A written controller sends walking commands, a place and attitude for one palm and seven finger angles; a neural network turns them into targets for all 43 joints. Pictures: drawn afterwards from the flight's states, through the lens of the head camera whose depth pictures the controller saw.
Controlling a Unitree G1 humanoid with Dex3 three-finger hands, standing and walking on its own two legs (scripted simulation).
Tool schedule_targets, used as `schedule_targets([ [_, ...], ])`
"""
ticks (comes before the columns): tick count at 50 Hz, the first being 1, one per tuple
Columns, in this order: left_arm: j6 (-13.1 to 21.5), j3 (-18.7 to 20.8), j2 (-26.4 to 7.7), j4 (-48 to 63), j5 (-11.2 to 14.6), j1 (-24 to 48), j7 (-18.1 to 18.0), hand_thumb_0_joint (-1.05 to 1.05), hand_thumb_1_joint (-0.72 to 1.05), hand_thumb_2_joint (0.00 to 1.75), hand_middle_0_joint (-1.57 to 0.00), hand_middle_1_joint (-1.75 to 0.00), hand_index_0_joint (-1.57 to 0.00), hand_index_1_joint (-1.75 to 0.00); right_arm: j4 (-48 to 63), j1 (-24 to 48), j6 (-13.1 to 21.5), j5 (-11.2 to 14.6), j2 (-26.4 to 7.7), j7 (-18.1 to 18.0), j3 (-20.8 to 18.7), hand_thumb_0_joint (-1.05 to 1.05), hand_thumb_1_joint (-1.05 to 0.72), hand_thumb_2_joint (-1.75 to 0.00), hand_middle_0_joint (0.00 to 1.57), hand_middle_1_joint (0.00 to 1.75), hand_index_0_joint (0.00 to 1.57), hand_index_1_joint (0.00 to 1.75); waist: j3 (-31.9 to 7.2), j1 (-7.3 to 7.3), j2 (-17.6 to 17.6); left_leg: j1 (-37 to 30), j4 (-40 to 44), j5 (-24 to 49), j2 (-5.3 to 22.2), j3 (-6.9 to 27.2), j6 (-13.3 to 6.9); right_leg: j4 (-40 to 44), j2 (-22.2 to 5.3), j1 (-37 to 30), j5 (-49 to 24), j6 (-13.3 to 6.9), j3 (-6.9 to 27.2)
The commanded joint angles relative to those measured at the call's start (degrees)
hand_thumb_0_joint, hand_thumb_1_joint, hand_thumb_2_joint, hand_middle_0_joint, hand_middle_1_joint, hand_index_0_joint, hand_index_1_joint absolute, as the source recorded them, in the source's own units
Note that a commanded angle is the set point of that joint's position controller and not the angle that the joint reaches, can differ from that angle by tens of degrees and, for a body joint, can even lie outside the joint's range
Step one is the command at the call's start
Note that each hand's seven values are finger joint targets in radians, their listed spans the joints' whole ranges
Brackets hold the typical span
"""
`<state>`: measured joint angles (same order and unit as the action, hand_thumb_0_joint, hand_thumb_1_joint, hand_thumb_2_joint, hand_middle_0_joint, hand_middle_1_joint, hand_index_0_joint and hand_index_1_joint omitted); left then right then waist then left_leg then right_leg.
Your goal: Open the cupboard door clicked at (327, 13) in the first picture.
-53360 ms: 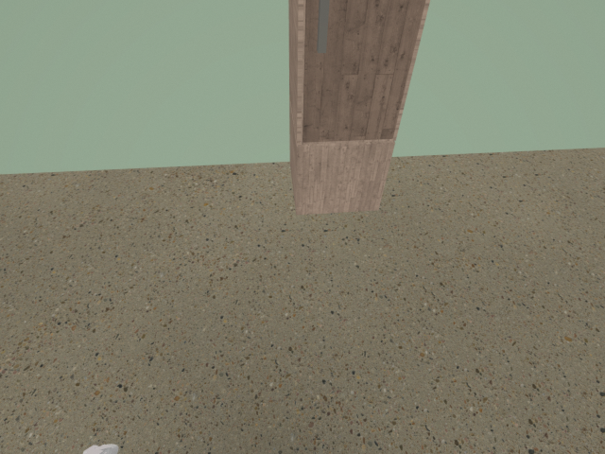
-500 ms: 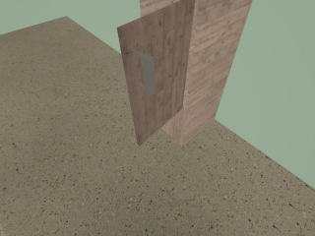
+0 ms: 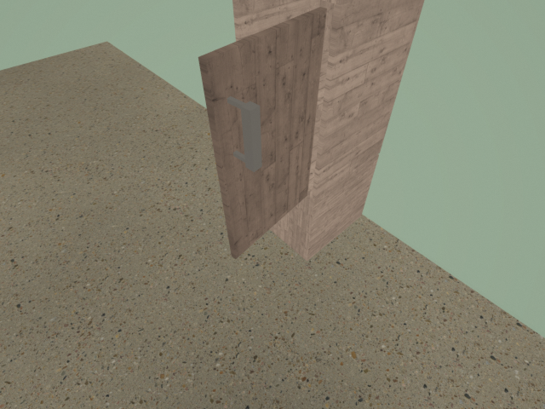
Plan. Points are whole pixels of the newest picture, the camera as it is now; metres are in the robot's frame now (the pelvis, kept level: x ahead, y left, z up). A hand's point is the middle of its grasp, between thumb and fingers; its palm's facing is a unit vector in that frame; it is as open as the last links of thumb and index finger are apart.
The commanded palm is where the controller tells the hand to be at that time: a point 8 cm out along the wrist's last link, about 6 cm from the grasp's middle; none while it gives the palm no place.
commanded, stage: let the arm hang, fingers relaxed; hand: left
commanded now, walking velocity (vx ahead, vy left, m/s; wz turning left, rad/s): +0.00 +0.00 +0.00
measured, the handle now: (243, 134) +0.60 +0.09 +0.09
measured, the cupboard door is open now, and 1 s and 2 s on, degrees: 96 96 96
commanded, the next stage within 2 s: look to check the result in 0.02 s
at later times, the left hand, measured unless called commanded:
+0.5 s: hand out of the picture -0.03 +0.15 -0.17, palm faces +0.06 -0.98 -0.18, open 7.4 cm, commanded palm none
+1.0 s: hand out of the picture -0.01 +0.15 -0.17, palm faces +0.06 -0.98 -0.18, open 7.4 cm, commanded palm none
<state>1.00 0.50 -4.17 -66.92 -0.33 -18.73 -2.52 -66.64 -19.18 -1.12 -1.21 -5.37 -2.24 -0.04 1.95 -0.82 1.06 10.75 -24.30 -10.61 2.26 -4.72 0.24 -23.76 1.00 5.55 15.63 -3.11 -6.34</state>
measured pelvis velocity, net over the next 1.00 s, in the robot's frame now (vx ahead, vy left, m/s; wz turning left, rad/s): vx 0.02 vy -0.01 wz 0.01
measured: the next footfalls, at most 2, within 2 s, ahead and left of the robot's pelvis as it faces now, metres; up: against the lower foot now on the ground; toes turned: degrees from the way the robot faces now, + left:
none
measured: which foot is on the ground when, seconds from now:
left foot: down 0.00-1.00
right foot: down 0.00-1.00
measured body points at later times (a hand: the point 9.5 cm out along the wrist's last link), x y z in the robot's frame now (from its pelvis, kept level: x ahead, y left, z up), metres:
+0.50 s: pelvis +0.00 +0.00 +0.00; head +0.01 -0.01 +0.45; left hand -0.03 +0.21 -0.16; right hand -0.02 -0.19 -0.17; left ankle +0.03 +0.12 -0.74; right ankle -0.02 -0.08 -0.74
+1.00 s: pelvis +0.02 -0.01 +0.00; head +0.03 -0.02 +0.45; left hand -0.01 +0.20 -0.16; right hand +0.00 -0.21 -0.17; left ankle +0.03 +0.12 -0.74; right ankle -0.02 -0.08 -0.74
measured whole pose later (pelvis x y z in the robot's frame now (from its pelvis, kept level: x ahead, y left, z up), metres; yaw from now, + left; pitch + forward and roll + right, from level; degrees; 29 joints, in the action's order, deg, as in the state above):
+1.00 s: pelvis +0.02 -0.01 +0.00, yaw +0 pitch -2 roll +1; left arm 1.2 0.7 -5.5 -66.5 -0.3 -17.8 -2.6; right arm -66.5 -16.7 -0.8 -1.0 -6.3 -2.4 0.1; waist 3.0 -0.5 1.1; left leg 9.9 -23.2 -11.3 2.2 -4.3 0.8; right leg -22.5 1.1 4.5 16.4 -3.3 -6.7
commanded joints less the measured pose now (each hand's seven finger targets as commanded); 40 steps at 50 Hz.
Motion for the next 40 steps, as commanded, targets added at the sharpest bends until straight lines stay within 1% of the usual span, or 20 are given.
schedule_targets([
  [1, 0.2, 1.0, -5.8, 0.4, 0.2, -5.2, -0.3, 0.0, 0.9, 0.9, -0.2, -0.3, -0.2, -0.3, 1.1, -4.6, 0.4, -0.2, -3.6, -0.4, -0.7, 0.0, -0.9, -0.9, 0.2, 0.3, 0.2, 0.3, 5.6, 0.05, 1.0, -0.1, 3.9, 2.1, 3.7, 4.3, -1.7, 7.5, -7.4, 7.1, -3.0, -0.4, 7.3],
  [2, 0.1, 1.0, -5.7, 0.4, 0.2, -5.2, -0.3, 0.0, 0.9, 0.9, -0.2, -0.3, -0.2, -0.3, 1.2, -4.7, 0.4, -0.1, -3.6, -0.4, -0.7, 0.0, -0.9, -0.9, 0.2, 0.3, 0.2, 0.3, 5.4, 0.18, 0.2, 0.0, 3.8, 2.1, 3.8, 4.4, -1.8, 7.4, -7.2, 7.0, -2.8, -0.4, 7.0],
  [3, 0.1, 0.9, -5.7, 0.4, 0.2, -5.3, -0.3, 0.0, 0.9, 0.9, -0.2, -0.3, -0.2, -0.3, 1.1, -4.6, 0.4, -0.1, -3.7, -0.4, -0.7, 0.0, -0.9, -0.9, 0.2, 0.3, 0.2, 0.3, 5.7, 0.18, 0.4, 0.1, 3.8, 1.9, 3.7, 4.4, -1.8, 7.5, -7.4, 7.1, -2.7, -0.4, 7.1],
  [5, 0.1, 0.9, -5.8, 0.3, 0.2, -5.3, -0.2, 0.0, 0.9, 0.9, -0.2, -0.3, -0.2, -0.3, 1.2, -4.6, 0.3, -0.1, -3.8, -0.4, -0.7, 0.0, -0.9, -0.9, 0.2, 0.3, 0.2, 0.3, 6.5, 0.13, -0.4, 0.1, 3.8, 1.4, 3.7, 4.4, -1.7, 7.7, -7.4, 7.9, -1.8, -0.4, 7.2],
  [8, 0.0, 0.9, -5.7, 0.2, 0.2, -5.4, -0.2, 0.0, 0.9, 0.9, -0.2, -0.3, -0.2, -0.3, 1.3, -4.6, 0.2, -0.2, -3.9, -0.3, -0.7, 0.0, -0.9, -0.9, 0.2, 0.3, 0.2, 0.3, 6.3, 0.05, -0.4, -0.1, 3.7, 0.9, 3.7, 4.4, -1.8, 7.9, -7.5, 8.4, -0.7, -0.4, 7.3],
  [10, 0.1, 0.9, -5.9, 0.3, 0.2, -5.2, -0.2, 0.0, 0.9, 0.9, -0.2, -0.3, -0.2, -0.3, 1.3, -4.7, 0.2, -0.1, -4.0, -0.3, -0.7, 0.0, -0.9, -0.9, 0.2, 0.3, 0.2, 0.3, 5.9, -0.07, -0.8, -0.3, 3.9, 1.4, 3.8, 4.6, -1.8, 7.5, -7.3, 8.0, -1.6, -0.3, 7.3],
  [12, 0.1, 0.9, -5.9, 0.3, 0.2, -5.3, -0.3, 0.0, 0.9, 0.9, -0.2, -0.3, -0.2, -0.3, 1.4, -4.6, 0.3, 0.0, -4.2, -0.4, -0.7, 0.0, -0.9, -0.9, 0.2, 0.3, 0.2, 0.3, 5.2, 0.02, 0.1, -0.4, 3.8, 1.8, 3.9, 4.6, -1.8, 7.3, -7.1, 7.6, -2.1, -0.3, 7.1],
  [17, 0.2, 0.8, -6.0, 0.3, 0.2, -5.3, -0.2, 0.0, 0.9, 0.9, -0.2, -0.3, -0.2, -0.3, 1.4, -4.0, 0.4, 0.0, -4.5, -0.4, -0.7, 0.0, -0.9, -0.9, 0.2, 0.3, 0.2, 0.3, 4.5, 0.2, -1.2, -0.9, 4.0, 3.1, 4.1, 4.8, -1.9, 6.9, -7.2, 7.0, -3.7, -0.1, 7.0],
  [21, 0.2, 0.8, -6.1, 0.3, 0.2, -5.4, -0.2, 0.0, 0.9, 0.9, -0.2, -0.3, -0.2, -0.3, 1.2, -3.5, 0.4, -0.1, -4.4, -0.4, -0.7, 0.0, -0.9, -0.9, 0.2, 0.3, 0.2, 0.3, 5.2, 0.18, -0.7, -0.9, 3.9, 3.6, 3.9, 4.7, -1.9, 7.1, -7.5, 7.1, -4.4, 0.0, 7.1],
  [22, 0.2, 0.9, -6.1, 0.5, 0.2, -5.5, -0.3, 0.0, 0.9, 0.9, -0.2, -0.3, -0.2, -0.3, 1.4, -3.6, 0.4, 0.0, -4.5, -0.3, -0.7, 0.0, -0.9, -0.9, 0.2, 0.3, 0.2, 0.3, 4.6, 0.21, -0.9, -0.9, 3.8, 3.7, 4.0, 4.7, -1.9, 7.2, -7.4, 6.8, -4.3, 0.0, 6.9],
  [25, 0.2, 0.8, -6.1, 0.6, 0.2, -5.2, -0.2, 0.0, 0.9, 0.9, -0.2, -0.3, -0.2, -0.3, 1.3, -3.2, 0.4, -0.1, -4.4, -0.3, -0.7, 0.0, -0.9, -0.9, 0.2, 0.3, 0.2, 0.3, 5.7, 0.14, -0.7, -0.7, 3.8, 3.2, 3.9, 4.6, -1.8, 7.4, -7.5, 7.3, -4.0, 0.0, 7.1],
  [27, 0.3, 0.8, -6.0, 0.7, 0.2, -5.1, -0.3, 0.0, 0.9, 0.9, -0.2, -0.3, -0.2, -0.3, 1.4, -3.2, 0.4, 0.0, -4.7, -0.3, -0.8, 0.0, -0.9, -0.9, 0.2, 0.3, 0.2, 0.3, 4.9, 0.14, -0.9, -1.0, 3.7, 3.6, 3.9, 4.7, -1.8, 7.4, -7.4, 7.1, -4.1, 0.0, 7.0],
  [28, 0.3, 0.9, -6.1, 0.8, 0.2, -4.9, -0.3, 0.0, 0.9, 0.9, -0.2, -0.3, -0.2, -0.3, 1.3, -3.2, 0.5, -0.1, -4.5, -0.3, -0.7, 0.0, -0.9, -0.9, 0.2, 0.3, 0.2, 0.3, 4.9, 0.06, -0.1, -1.0, 3.8, 4.3, 4.0, 4.8, -1.8, 7.1, -7.4, 6.7, -5.1, 0.0, 6.9],
  [30, 0.2, 0.9, -6.2, 0.8, 0.2, -4.7, -0.2, 0.0, 0.9, 0.9, -0.2, -0.3, -0.2, -0.3, 1.3, -2.9, 0.6, -0.1, -4.7, -0.4, -0.7, 0.0, -0.9, -0.9, 0.2, 0.3, 0.2, 0.3, 4.6, 0.12, 0.4, -1.3, 4.0, 4.7, 4.1, 4.8, -1.8, 7.0, -7.4, 6.4, -5.8, 0.0, 6.8],
  [32, 0.3, 0.9, -6.2, 0.8, 0.1, -4.7, -0.3, 0.0, 0.9, 0.9, -0.2, -0.3, -0.2, -0.3, 1.5, -2.9, 0.6, 0.0, -4.9, -0.4, -0.7, 0.0, -0.9, -0.9, 0.2, 0.3, 0.2, 0.3, 4.1, 0.2, -0.1, -1.4, 3.9, 5.2, 4.1, 4.9, -1.8, 6.9, -7.2, 6.0, -6.1, 0.1, 6.7],
  [34, 0.2, 0.9, -6.3, 0.8, 0.2, -4.5, -0.2, 0.0, 0.9, 0.9, -0.2, -0.3, -0.2, -0.3, 1.3, -2.5, 0.7, 0.0, -4.7, -0.4, -0.6, 0.0, -0.9, -0.9, 0.2, 0.3, 0.2, 0.3, 4.8, 0.3, -0.1, -1.3, 4.2, 5.2, 4.2, 4.9, -1.8, 6.9, -7.4, 6.2, -6.4, 0.1, 6.7],
  [38, 0.4, 0.9, -6.2, 0.9, 0.1, -4.7, -0.3, 0.0, 0.9, 0.9, -0.2, -0.3, -0.2, -0.3, 1.3, -2.3, 0.6, -0.1, -4.8, -0.4, -0.7, 0.0, -0.9, -0.9, 0.2, 0.3, 0.2, 0.3, 4.5, 0.29, -1.3, -1.6, 3.8, 6.1, 4.1, 4.7, -1.8, 7.1, -7.6, 5.6, -7.8, 0.2, 6.6],
  [39, 0.4, 0.9, -6.2, 0.9, 0.2, -4.5, -0.3, 0.0, 0.9, 0.9, -0.2, -0.3, -0.2, -0.3, 1.3, -2.5, 0.6, -0.1, -4.9, -0.4, -0.7, 0.0, -0.9, -0.9, 0.2, 0.3, 0.2, 0.3, 4.3, 0.2, -1.2, -1.6, 3.8, 6.3, 4.1, 4.7, -1.8, 7.0, -7.5, 5.3, -8.2, 0.2, 6.7],
  [40, 0.4, 0.9, -6.4, 1.0, 0.2, -4.4, -0.2, 0.0, 0.9, 0.9, -0.2, -0.3, -0.2, -0.3, 1.2, -2.5, 0.7, 0.0, -5.0, -0.5, -0.7, 0.0, -0.9, -0.9, 0.2, 0.3, 0.2, 0.3, 4.0, 0.19, -0.3, -1.7, 3.9, 6.5, 4.0, 4.9, -1.8, 6.9, -7.5, 5.0, -8.4, 0.2, 6.7],
])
